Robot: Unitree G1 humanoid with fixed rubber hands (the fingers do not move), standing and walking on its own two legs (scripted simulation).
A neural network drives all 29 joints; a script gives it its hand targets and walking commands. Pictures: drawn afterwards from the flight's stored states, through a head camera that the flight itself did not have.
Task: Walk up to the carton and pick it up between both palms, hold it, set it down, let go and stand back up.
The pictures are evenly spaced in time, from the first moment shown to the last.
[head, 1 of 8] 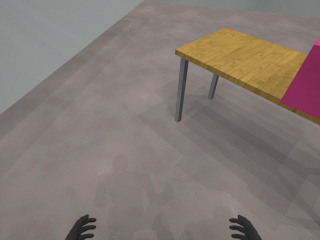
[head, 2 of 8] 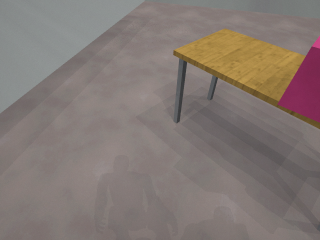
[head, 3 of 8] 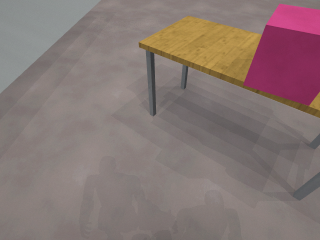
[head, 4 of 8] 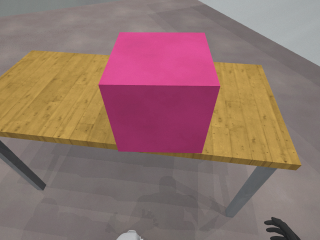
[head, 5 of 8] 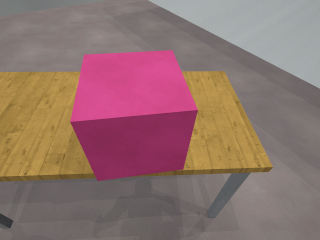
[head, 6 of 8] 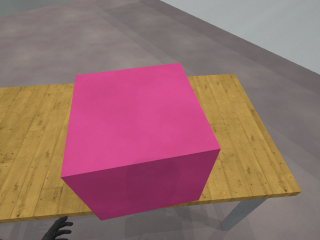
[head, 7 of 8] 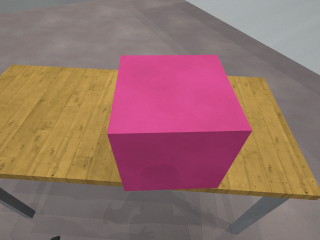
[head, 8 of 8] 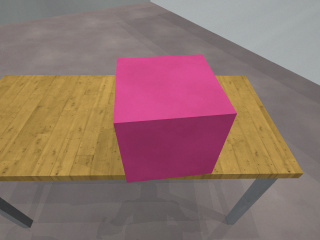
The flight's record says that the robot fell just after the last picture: no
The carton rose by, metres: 0.00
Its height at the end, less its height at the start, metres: +0.00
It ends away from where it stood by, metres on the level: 0.00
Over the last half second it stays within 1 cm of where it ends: yes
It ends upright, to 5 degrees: yes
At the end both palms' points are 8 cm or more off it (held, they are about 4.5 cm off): yes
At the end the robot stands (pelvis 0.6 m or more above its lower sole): yes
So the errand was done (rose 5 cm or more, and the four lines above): no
